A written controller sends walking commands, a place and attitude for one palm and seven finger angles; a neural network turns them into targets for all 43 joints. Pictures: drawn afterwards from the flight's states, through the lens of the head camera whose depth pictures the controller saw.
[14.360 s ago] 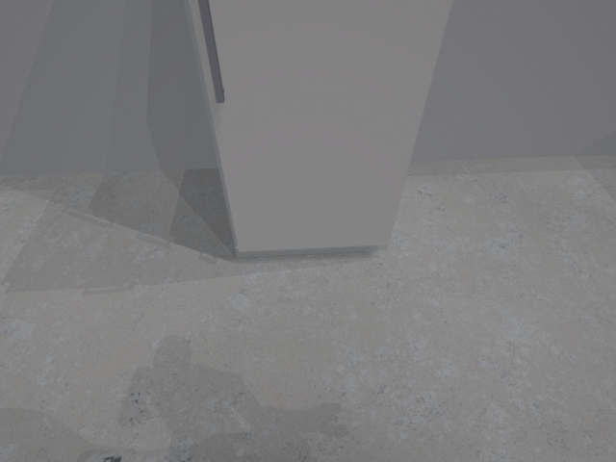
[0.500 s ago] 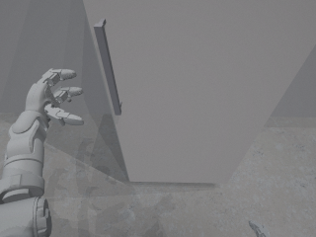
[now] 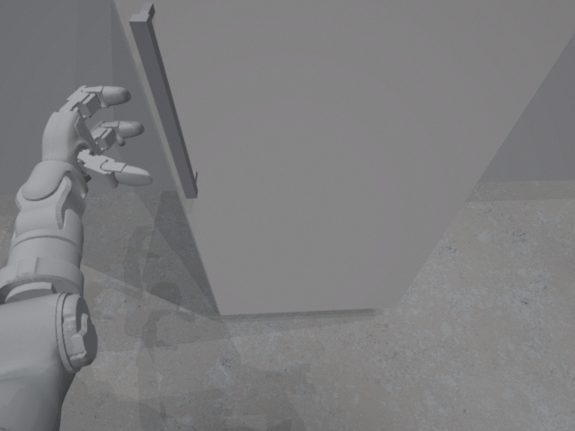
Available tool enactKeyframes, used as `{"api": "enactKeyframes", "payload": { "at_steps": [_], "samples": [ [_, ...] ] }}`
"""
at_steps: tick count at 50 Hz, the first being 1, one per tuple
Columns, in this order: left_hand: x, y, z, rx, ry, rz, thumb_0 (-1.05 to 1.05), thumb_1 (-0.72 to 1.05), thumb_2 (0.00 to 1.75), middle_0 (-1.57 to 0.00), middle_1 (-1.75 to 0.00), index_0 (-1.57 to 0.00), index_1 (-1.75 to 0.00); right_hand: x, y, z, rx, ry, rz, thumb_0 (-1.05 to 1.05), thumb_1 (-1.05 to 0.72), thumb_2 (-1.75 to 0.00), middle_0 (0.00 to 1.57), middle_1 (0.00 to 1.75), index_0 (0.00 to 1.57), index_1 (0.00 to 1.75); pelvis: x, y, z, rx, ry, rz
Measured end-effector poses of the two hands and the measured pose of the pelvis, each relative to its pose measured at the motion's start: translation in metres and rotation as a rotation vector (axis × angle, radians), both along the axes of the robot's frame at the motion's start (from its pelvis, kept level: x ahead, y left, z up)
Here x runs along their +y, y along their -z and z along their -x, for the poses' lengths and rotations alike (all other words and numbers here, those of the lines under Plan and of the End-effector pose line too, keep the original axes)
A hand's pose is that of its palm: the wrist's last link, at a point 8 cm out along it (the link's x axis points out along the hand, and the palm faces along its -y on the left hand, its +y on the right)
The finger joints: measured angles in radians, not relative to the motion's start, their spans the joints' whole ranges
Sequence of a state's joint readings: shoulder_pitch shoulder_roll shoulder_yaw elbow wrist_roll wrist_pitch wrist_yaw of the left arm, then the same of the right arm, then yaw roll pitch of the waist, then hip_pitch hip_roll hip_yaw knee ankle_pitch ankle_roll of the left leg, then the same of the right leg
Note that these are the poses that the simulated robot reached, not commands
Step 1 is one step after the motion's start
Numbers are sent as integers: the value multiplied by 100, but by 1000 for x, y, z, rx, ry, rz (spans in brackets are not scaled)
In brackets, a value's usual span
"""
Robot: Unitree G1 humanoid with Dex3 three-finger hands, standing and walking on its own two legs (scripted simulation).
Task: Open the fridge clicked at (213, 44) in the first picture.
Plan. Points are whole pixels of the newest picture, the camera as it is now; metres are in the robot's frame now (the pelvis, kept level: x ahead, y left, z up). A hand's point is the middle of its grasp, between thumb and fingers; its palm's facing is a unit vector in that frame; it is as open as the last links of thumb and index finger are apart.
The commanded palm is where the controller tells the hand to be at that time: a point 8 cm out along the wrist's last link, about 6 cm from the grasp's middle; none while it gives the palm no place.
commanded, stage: move the hooked fingers beside the handle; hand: left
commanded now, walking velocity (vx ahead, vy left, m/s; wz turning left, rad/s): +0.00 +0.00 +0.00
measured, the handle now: (173, 118) +0.52 +0.16 +0.15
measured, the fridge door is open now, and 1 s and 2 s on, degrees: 0 0 0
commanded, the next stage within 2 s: feel for the door with the fingertips in 0.80 s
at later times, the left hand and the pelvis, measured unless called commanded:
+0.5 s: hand (126, 140) +0.47 +0.22 +0.16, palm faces +0.03 -1.00 +0.02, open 14.0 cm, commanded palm +0.44 +0.26 +0.16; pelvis +0.01 +0.00 +0.00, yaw +0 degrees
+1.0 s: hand (136, 139) +0.47 +0.20 +0.16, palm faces +0.01 -1.00 +0.02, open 14.0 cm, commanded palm +0.44 +0.25 +0.16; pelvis +0.00 +0.00 +0.00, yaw +0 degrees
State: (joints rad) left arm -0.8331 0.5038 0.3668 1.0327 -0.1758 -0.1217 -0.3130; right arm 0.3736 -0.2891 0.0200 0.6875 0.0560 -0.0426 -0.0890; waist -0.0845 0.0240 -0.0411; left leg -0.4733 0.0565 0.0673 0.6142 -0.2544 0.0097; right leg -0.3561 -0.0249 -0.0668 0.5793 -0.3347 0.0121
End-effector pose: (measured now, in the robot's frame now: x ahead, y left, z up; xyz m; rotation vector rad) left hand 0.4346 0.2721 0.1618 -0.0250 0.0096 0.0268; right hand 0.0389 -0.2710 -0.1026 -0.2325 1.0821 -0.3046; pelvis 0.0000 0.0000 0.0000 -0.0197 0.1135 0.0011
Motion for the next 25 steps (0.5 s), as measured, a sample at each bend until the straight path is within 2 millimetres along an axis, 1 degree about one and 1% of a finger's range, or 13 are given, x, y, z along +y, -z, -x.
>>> {"api": "enactKeyframes", "payload": {
  "at_steps": [7, 12, 17, 21, 25],
  "samples": [
    [-1, 4, -16, -3, 0, -6, -1, -50, 30, -29, -120, -30, -120, 0, 1, 17, 56, 29, 5, 1, -90, -90, 20, 30, 21, 30, 2, 2, -3, 31, 9, 2],
    [-4, 7, -19, -8, 12, 6, -1, -50, 30, -29, -119, -30, -120, 2, 2, 18, 68, 43, -4, 1, -90, -90, 20, 30, 21, 30, 3, 2, -7, 36, 16, 2],
    [-2, 11, -16, 1, -2, -2, -1, -50, 30, -30, -119, -30, -120, 5, 2, 8, 46, 40, -14, 1, -90, -90, 20, 30, 21, 30, 4, 2, -10, 36, 19, 2],
    [0, 8, -12, -16, -9, -7, -2, -50, 30, -29, -119, -30, -120, 7, 2, -5, 18, 25, -22, 1, -90, -90, 20, 30, 21, 30, 3, 2, -12, 30, 16, 2],
    [-3, 4, -8, -19, -2, -9, -2, -50, 30, -29, -120, -30, -120, 8, 2, -21, -12, -3, -27, 1, -90, -90, 20, 30, 21, 30, 3, 2, -12, 24, 6, 3]
  ]
}}
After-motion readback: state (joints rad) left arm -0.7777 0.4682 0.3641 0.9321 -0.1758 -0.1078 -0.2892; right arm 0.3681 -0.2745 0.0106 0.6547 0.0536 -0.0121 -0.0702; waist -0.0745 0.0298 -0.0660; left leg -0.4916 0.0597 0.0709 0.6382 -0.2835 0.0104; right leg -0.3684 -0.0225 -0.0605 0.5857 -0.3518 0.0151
